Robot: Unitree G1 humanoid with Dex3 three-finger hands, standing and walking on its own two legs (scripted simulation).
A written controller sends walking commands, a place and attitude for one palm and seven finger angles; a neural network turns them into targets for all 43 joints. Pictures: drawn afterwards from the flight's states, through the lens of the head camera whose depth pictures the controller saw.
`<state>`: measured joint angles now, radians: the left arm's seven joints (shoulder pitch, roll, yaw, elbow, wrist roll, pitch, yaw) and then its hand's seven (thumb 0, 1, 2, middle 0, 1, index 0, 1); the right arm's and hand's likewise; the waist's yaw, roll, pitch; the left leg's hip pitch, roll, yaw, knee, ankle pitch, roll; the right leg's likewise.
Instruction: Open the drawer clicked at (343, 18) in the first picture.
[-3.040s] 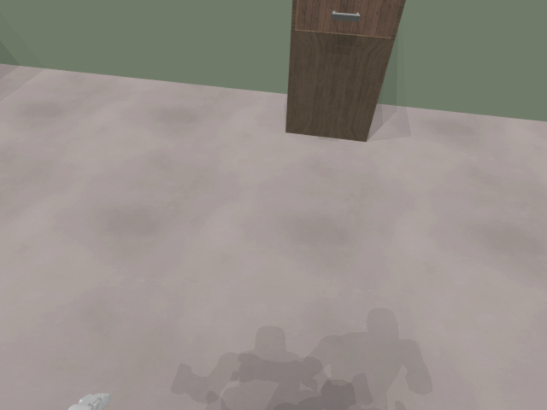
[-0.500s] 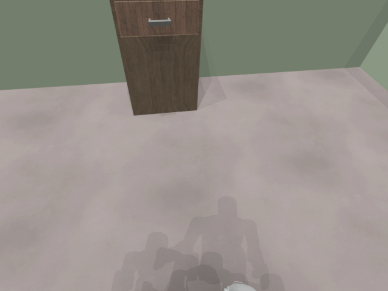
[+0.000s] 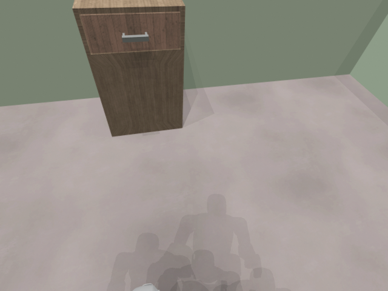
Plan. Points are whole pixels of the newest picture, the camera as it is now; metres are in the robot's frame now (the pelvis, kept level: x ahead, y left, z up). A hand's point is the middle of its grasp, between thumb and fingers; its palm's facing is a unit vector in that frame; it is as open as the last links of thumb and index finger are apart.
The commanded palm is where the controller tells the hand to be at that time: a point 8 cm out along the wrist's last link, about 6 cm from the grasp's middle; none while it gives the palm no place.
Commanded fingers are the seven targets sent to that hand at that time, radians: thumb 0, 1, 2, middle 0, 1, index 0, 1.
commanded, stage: walk to a spot facing it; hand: left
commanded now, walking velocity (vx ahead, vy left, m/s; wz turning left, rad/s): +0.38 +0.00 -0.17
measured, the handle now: (135, 36) +1.19 +0.35 -0.06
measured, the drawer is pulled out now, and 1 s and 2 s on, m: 0.00 0.00 0.00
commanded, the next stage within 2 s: turn to face it in 0.70 s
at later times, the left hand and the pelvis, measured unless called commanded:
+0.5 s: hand (151, 209) +0.36 +0.14 -0.17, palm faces -0.13 -0.97 -0.21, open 7.3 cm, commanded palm none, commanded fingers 0.00 0.90 0.90 -0.20 -0.30 -0.20 -0.30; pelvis +0.23 -0.03 -0.01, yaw -7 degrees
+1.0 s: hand (152, 196) +0.41 +0.15 -0.19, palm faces +0.04 -0.99 -0.14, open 7.4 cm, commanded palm none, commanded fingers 0.00 0.90 0.90 -0.20 -0.30 -0.20 -0.30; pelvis +0.43 -0.02 -0.01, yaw -2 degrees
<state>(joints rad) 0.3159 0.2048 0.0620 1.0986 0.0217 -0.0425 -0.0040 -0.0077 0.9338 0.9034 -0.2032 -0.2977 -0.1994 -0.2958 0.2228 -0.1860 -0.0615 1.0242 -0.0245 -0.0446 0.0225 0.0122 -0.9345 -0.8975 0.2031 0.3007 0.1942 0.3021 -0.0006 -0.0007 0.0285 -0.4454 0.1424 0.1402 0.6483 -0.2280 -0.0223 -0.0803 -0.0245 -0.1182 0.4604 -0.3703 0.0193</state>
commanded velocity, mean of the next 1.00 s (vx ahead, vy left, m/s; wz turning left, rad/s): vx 0.26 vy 0.00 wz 0.05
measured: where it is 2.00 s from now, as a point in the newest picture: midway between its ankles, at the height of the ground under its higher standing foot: (200, 237)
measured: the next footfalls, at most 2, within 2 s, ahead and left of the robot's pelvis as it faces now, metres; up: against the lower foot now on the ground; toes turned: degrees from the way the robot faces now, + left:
left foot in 0.02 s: +0.14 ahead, +0.13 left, +0.00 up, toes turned +11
right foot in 0.48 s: +0.35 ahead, -0.15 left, +0.00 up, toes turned -16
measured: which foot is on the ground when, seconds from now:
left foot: up 0.00-0.00, down 0.02-0.50, up 0.52-0.90, down 0.92-1.00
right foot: down 0.00-0.04, up 0.06-0.46, down 0.48-0.92, up 0.94-1.00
